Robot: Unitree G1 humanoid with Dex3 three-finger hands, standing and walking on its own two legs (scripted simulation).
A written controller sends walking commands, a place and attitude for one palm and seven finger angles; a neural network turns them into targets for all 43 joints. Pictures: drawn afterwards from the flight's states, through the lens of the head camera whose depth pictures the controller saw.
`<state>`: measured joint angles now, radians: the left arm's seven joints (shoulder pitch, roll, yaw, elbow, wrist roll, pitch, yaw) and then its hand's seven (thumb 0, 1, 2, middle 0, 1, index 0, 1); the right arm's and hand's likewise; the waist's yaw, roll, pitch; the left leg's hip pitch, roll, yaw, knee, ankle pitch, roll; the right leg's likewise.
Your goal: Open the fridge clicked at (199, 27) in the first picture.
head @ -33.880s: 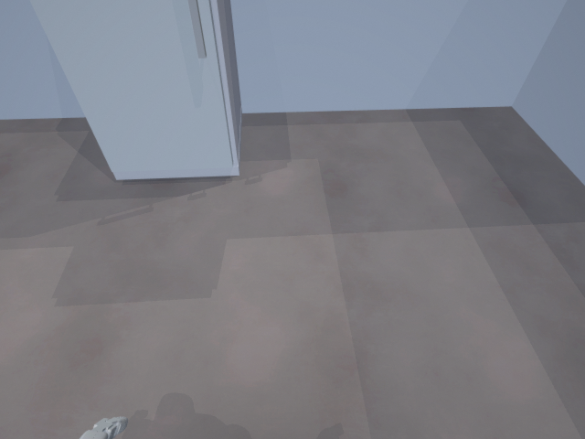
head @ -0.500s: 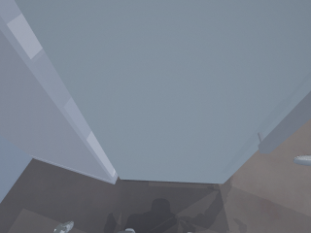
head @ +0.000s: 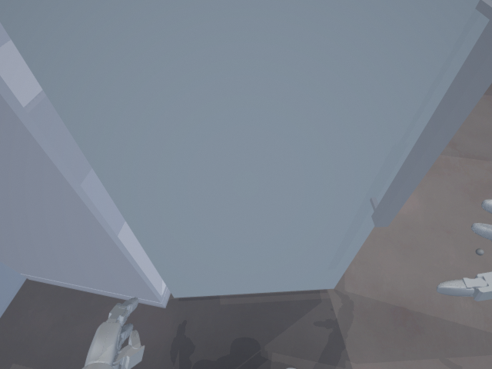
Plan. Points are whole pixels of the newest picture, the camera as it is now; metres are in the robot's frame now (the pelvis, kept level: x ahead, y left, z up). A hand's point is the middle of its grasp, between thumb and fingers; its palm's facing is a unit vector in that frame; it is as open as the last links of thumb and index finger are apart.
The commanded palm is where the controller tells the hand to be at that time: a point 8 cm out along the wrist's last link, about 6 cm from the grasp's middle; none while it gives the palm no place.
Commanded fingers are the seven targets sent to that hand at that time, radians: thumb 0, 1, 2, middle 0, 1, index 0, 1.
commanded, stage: slip the hand off the handle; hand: right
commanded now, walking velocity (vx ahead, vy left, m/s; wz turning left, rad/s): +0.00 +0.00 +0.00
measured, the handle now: (418, 144) +0.44 -0.26 +0.13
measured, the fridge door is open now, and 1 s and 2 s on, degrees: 76 76 76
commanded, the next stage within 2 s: draw the hand back to the body in 0.06 s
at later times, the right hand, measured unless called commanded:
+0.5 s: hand (487, 253) +0.26 -0.29 +0.12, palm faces +0.01 +1.00 -0.08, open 14.7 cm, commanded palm +0.20 -0.34 +0.12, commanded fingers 0.00 0.55 -0.20 0.25 1.15 0.25 1.15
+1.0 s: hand out of the picture +0.22 -0.29 +0.16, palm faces +0.48 +0.79 -0.38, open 12.6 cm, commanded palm +0.18 -0.32 +0.17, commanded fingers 0.00 -0.25 -0.58 0.22 0.68 0.22 0.68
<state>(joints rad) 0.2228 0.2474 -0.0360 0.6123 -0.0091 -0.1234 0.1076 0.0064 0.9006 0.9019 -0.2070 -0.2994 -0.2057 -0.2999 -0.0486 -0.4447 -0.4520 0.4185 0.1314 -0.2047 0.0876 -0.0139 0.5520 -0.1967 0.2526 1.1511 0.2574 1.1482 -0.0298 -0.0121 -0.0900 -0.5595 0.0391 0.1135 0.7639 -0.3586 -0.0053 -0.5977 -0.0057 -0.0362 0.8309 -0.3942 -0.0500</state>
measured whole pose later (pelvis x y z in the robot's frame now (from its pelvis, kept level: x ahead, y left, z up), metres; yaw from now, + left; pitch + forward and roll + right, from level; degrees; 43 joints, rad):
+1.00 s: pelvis +0.01 +0.00 +0.03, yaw +0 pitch +0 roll +1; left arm 0.24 0.22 -0.06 0.64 -0.01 -0.26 0.10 0.01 0.90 0.90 -0.21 -0.30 -0.21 -0.30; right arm 0.36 -0.38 -0.35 -0.21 0.09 -0.07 -0.12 -0.01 0.10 -0.42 0.24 0.88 0.24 0.88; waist -0.07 -0.04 -0.04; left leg -0.26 0.04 0.10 0.55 -0.29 -0.01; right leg -0.27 0.01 -0.05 0.59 -0.32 -0.05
